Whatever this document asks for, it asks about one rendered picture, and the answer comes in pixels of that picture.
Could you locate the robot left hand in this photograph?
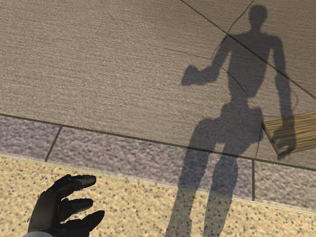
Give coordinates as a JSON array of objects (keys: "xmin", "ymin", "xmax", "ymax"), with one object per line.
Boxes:
[{"xmin": 27, "ymin": 174, "xmax": 105, "ymax": 237}]

